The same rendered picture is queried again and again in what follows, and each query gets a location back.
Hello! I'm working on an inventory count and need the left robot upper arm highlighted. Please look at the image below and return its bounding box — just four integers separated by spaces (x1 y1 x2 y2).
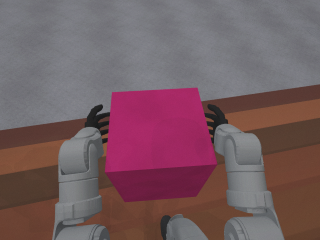
55 224 110 240

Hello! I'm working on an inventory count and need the right robot thigh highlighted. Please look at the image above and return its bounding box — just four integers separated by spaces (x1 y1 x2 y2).
167 218 208 240

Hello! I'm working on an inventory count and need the carton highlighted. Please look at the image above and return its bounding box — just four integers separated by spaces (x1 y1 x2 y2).
105 87 218 202

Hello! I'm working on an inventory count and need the left robot hand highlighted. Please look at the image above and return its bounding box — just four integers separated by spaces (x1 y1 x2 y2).
84 104 110 144

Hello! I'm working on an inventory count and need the right robot hand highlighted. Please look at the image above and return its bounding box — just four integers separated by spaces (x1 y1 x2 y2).
204 104 228 144

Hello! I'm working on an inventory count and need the left robot forearm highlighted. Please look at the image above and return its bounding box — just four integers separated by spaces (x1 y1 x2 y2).
52 127 104 240

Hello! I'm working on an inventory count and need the robot right shin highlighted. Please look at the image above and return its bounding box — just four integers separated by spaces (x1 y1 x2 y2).
166 214 184 240

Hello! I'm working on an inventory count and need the right robot forearm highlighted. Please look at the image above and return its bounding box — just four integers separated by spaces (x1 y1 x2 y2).
214 124 285 240

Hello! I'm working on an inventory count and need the right robot upper arm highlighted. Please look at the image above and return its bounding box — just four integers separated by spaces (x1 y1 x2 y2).
224 216 284 240

